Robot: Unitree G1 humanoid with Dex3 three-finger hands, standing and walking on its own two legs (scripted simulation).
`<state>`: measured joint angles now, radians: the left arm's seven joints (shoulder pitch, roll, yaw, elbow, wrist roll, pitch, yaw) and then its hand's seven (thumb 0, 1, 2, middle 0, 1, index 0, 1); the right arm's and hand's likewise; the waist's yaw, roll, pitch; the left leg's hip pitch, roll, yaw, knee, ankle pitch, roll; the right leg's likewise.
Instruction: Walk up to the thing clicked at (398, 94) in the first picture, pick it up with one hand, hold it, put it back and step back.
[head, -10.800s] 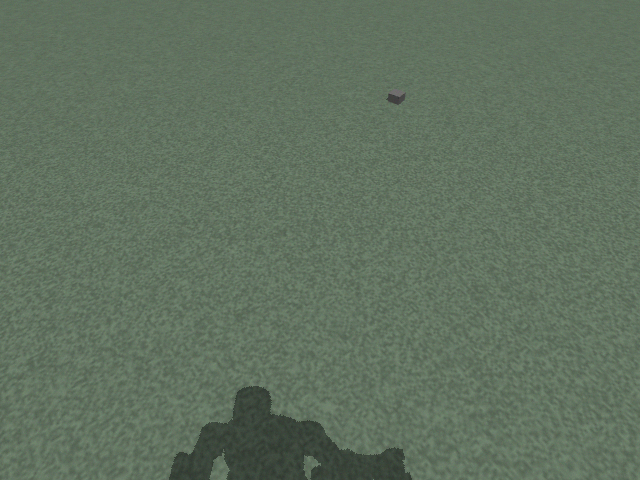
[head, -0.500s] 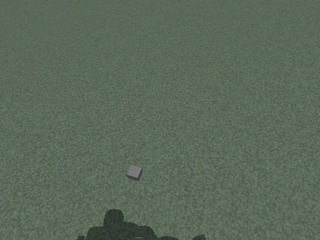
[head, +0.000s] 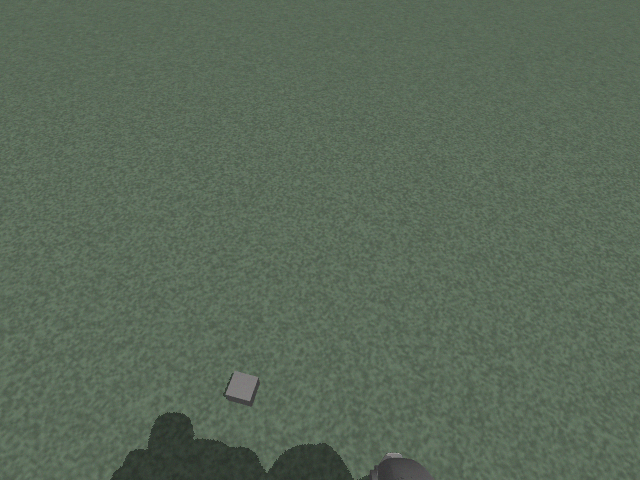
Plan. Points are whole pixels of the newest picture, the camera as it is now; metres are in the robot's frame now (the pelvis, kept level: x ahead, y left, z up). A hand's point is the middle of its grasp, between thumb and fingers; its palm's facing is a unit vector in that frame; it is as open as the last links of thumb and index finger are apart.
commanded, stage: walk up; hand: left
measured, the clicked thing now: (243, 388) +0.50 +0.20 -0.75
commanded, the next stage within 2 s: stand in 1.92 s
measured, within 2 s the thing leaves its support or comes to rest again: neither
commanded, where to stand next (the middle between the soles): +0.13 -0.02 m, yaw +1 degrees
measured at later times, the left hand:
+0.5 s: hand out of the picture +0.14 +0.27 -0.17, palm faces +0.02 -0.94 -0.33, open 7.4 cm
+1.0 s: hand (146, 478) +0.18 +0.24 -0.15, palm faces +0.03 -0.94 -0.33, open 7.4 cm
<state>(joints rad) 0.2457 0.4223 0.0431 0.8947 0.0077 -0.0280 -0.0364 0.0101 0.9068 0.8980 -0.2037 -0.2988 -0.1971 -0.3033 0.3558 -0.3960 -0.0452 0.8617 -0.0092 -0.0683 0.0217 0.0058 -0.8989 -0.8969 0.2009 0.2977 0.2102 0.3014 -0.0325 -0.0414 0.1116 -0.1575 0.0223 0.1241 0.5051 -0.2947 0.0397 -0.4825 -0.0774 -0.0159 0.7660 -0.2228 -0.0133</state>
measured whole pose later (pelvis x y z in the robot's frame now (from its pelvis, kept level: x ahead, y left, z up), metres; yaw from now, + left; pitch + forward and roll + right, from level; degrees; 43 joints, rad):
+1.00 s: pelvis +0.10 -0.01 +0.01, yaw +1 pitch -3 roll +0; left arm 0.08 0.34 0.01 1.15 0.00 0.00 -0.01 0.01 0.91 0.90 -0.20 -0.30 -0.20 -0.30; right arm 0.04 -0.36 0.00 1.13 0.00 -0.03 0.00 0.01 -0.90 -0.90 0.20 0.30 0.21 0.30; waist 0.02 0.00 0.05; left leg -0.11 0.04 0.04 0.36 -0.20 -0.02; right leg -0.14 -0.02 -0.03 0.37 -0.18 0.01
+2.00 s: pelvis +0.12 -0.01 +0.01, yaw +0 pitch -2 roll +0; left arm 0.09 0.34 0.02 1.14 0.00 0.00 -0.01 0.01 0.91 0.90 -0.20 -0.30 -0.20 -0.30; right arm 0.09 -0.35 -0.01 1.14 -0.01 -0.02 0.00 0.01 -0.90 -0.90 0.20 0.30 0.21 0.30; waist 0.00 0.00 0.05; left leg -0.07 0.05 0.06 0.31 -0.19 -0.03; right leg -0.11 -0.01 -0.01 0.32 -0.17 0.01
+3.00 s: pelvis +0.11 -0.01 +0.01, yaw +1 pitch -2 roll +0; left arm 0.11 0.35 0.00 1.14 0.00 -0.01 0.00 0.01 0.91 0.90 -0.21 -0.30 -0.20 -0.30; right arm 0.11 -0.35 0.00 1.14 -0.01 -0.01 0.00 0.01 -0.90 -0.90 0.20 0.30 0.21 0.30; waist 0.00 0.00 0.05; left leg -0.08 0.04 0.04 0.30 -0.18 -0.03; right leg -0.11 -0.02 -0.03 0.31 -0.17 0.01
